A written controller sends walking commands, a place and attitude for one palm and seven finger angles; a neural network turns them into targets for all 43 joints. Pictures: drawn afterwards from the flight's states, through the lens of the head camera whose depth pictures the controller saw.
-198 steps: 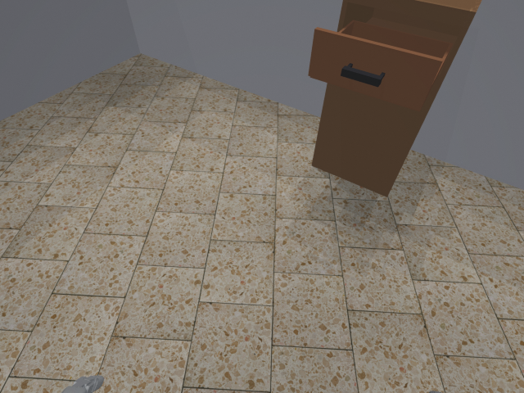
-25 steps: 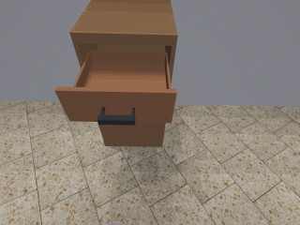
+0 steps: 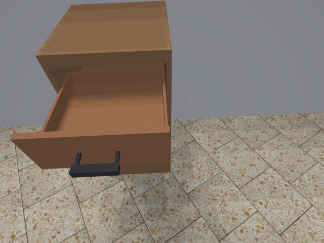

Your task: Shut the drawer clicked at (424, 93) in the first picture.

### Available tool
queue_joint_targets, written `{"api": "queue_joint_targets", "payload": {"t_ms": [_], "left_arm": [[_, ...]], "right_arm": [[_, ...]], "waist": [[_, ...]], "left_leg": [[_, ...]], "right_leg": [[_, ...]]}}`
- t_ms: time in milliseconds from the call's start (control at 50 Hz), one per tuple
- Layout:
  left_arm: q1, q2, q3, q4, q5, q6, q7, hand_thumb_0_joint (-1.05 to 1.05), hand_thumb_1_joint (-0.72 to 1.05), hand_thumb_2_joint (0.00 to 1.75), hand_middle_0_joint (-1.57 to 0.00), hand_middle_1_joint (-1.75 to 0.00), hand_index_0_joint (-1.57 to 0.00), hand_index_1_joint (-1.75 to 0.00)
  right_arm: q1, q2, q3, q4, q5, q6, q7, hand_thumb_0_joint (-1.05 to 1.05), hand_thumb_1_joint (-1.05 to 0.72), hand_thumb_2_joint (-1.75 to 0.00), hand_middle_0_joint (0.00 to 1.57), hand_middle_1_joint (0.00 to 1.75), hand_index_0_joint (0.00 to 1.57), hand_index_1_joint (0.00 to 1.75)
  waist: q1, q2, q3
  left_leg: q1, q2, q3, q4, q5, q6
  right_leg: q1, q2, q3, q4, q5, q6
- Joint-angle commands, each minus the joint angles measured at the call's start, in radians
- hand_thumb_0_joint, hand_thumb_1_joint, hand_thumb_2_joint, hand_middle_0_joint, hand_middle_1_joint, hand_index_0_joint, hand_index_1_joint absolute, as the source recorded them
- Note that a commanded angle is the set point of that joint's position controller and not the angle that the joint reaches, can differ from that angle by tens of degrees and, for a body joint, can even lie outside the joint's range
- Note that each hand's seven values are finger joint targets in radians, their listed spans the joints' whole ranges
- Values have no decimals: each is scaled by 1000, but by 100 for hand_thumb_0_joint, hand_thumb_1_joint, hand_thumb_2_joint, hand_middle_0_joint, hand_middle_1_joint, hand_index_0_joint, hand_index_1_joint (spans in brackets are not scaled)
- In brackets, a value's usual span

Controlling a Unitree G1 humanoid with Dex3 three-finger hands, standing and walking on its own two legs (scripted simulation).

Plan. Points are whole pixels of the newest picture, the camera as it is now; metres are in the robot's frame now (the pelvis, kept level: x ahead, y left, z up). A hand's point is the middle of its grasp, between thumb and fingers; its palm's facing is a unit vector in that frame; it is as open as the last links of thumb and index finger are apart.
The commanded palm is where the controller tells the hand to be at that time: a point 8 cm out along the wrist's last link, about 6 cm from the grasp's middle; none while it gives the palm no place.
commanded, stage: come to a stop and stand still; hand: left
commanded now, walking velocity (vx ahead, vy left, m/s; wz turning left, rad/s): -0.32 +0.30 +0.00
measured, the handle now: (96, 162) +0.32 +0.19 +0.00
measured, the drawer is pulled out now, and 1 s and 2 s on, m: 0.30 0.30 0.30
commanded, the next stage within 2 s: look again from close up in 1.52 s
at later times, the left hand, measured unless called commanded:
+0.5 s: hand out of the picture -0.03 +0.23 -0.17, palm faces +0.13 -0.97 -0.22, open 7.4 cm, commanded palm none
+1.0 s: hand out of the picture -0.05 +0.16 -0.16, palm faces +0.05 -0.97 -0.22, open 7.3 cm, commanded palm none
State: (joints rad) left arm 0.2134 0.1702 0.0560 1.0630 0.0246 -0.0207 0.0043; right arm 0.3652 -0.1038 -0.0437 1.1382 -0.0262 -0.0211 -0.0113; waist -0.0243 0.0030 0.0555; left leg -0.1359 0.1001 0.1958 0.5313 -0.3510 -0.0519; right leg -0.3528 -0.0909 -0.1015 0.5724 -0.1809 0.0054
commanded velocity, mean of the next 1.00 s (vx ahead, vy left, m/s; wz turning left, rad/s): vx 0.03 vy -0.02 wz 0.00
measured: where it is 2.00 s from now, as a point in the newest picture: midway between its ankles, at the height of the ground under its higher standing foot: outside the picture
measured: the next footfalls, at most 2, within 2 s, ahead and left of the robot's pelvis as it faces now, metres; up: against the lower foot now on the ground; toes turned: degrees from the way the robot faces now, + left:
left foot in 0.46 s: -0.01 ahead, +0.11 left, +0.00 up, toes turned +4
right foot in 0.92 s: -0.05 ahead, -0.10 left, +0.00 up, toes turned -1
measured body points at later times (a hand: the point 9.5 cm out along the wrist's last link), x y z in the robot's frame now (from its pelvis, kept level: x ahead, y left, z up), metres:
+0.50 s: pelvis -0.05 +0.03 +0.00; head -0.06 +0.04 +0.45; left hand -0.03 +0.28 -0.16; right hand +0.03 -0.22 -0.13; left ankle -0.06 +0.15 -0.73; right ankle +0.06 -0.10 -0.72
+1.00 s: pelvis -0.06 -0.01 +0.01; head -0.04 -0.03 +0.46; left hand -0.06 +0.21 -0.14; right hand -0.13 -0.22 -0.16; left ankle -0.06 +0.14 -0.72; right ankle -0.09 -0.10 -0.73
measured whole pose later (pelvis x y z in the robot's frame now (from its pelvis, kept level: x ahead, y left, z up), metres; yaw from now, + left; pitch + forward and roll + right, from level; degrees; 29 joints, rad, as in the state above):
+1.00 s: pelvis -0.06 -0.01 +0.01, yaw +1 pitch +1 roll +1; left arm 0.27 0.13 0.03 1.12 0.01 0.00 0.03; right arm 0.38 -0.13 -0.04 1.17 -0.02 0.02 -0.03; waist -0.03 0.03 0.02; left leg -0.27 0.06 0.03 0.55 -0.33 -0.02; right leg -0.18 0.01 -0.06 0.47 -0.31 -0.05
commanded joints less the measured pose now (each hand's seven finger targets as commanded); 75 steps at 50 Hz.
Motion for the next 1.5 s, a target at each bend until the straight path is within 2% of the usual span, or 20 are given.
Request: {"api": "queue_joint_targets", "payload": {"t_ms": [0,60,200,340,400,420,440,460,480,520,560,720,800,860,880,900,940,1020,1160,1480], "left_arm": [[142,190,24,-1,-7,-22,30,0,90,90,-20,-30,-20,-30],[93,146,22,-8,-1,-3,53,0,90,90,-20,-30,-20,-30],[38,173,41,-74,3,14,73,0,90,90,-20,-30,-20,-30],[-17,211,42,-115,22,37,43,0,90,90,-20,-30,-20,-30],[-43,188,30,-92,9,50,36,0,90,90,-20,-30,-20,-30],[-12,135,13,-86,0,54,29,0,90,90,-20,-30,-20,-30],[17,51,0,-93,-15,57,24,0,90,90,-20,-30,-20,-30],[-8,57,9,-111,-15,60,18,0,90,90,-20,-30,-20,-30],[2,74,21,-94,4,70,14,0,90,90,-20,-30,-20,-30],[113,97,38,-52,8,60,-1,0,90,90,-20,-30,-20,-30],[140,89,33,-25,8,49,-4,0,90,90,-20,-30,-20,-30],[56,56,11,-56,4,47,-6,0,90,90,-20,-30,-20,-30],[92,5,-8,-26,-8,38,0,0,90,90,-20,-30,-20,-30],[198,16,-11,34,-9,20,14,0,90,90,-20,-30,-20,-30],[200,59,-8,48,-8,10,24,0,90,90,-20,-30,-20,-30],[187,105,-4,50,-11,7,26,0,90,90,-20,-30,-20,-30],[155,95,-2,50,-11,1,31,0,90,90,-20,-30,-20,-30],[104,42,-23,56,-18,-6,35,0,90,90,-20,-30,-20,-30],[127,45,-28,74,-23,8,38,0,90,90,-20,-30,-20,-30],[178,45,-29,79,-16,1,45,0,90,90,-20,-30,-20,-30]], "right_arm": [[80,-62,-7,-44,26,25,-19,0,-90,-90,20,30,20,30],[14,-83,-19,-45,22,53,-28,0,-90,-90,20,30,20,30],[-77,-130,-40,-135,-2,108,-1,0,-90,-90,20,30,20,30],[-76,-132,-25,-166,9,70,16,0,-90,-90,20,30,20,30],[80,-113,-8,-105,8,47,8,0,-90,-90,20,30,20,30],[89,-146,-10,-101,3,37,2,0,-90,-90,20,30,20,30],[45,-213,-18,-121,-13,27,-3,0,-90,-90,20,30,20,30],[-67,-272,-19,-172,-18,36,-15,0,-90,-90,20,30,20,30],[-139,-266,-16,-180,-19,28,-17,0,-90,-90,20,30,20,30],[-184,-220,-4,-181,-4,10,-28,0,-90,-90,20,30,20,30],[-113,-203,-8,-157,1,-3,-32,0,-90,-90,20,30,20,30],[81,-173,-19,-62,-3,-10,-50,0,-90,-90,20,30,20,30],[53,-182,-22,-40,-6,3,-43,0,-90,-90,20,30,20,30],[40,-145,-18,-22,10,6,-37,0,-90,-90,20,30,20,30],[50,-95,-6,-22,19,3,-34,0,-90,-90,20,30,20,30],[35,-50,10,-33,19,5,-26,0,-90,-90,20,30,20,30],[-20,-60,13,-43,3,25,-27,0,-90,-90,20,30,20,30],[33,-45,21,8,13,20,-33,0,-90,-90,20,30,20,30],[-4,-81,27,31,16,15,-46,0,-90,-90,20,30,20,30],[-61,-102,27,5,17,22,-46,0,-90,-90,20,30,20,30]], "waist": [[42,-304,-181],[51,-160,-103],[45,-133,-106],[44,-242,-75],[-27,-175,-79],[-25,-13,-50],[-10,279,30],[12,279,128],[31,283,116],[78,189,91],[53,114,55],[-28,127,16],[-11,191,-30],[41,71,-66],[34,-37,-58],[31,-141,-26],[42,-262,46],[4,-105,-2],[20,51,16],[24,-27,-6]], "left_leg": [[-160,-21,-98,235,-266,12],[-260,-39,-173,462,-219,11],[-348,-60,-234,656,-59,-18],[-147,-71,-131,251,-97,17],[91,-101,-73,-96,23,33],[85,-37,-188,-233,-65,40],[-107,165,-480,-424,-368,100],[-366,264,-588,-520,-456,166],[-389,244,-592,-541,-464,144],[-290,175,-455,-470,-288,132],[-153,133,-364,-417,-118,124],[63,211,-399,-337,188,220],[-29,173,-371,-291,177,205],[-138,79,-287,-162,130,119],[-234,13,-207,-70,78,68],[-258,-46,-145,-22,-18,35],[-237,-34,-170,69,-48,39],[-151,-22,-167,18,67,26],[-3,23,-186,-124,402,43],[29,10,-169,-147,330,35]], "right_leg": [[278,-308,285,-210,760,-124],[266,-303,236,-154,935,-183],[164,-301,190,-235,493,-184],[18,-220,214,-392,-274,-131],[-103,-131,149,-341,-428,-42],[-147,-62,109,-186,-428,-10],[-169,43,29,52,-313,32],[-119,64,65,213,-248,28],[-113,67,138,335,-198,23],[-162,91,148,478,-121,23],[-216,97,145,534,-66,33],[-217,37,109,313,-199,31],[14,65,54,69,-246,10],[259,52,63,-232,-11,10],[329,-62,202,-277,-35,-28],[268,-163,283,-329,-59,-79],[141,-174,335,-385,8,-118],[227,-106,192,-248,398,-125],[179,-16,148,-231,272,-26],[219,-28,157,-258,353,-9]]}}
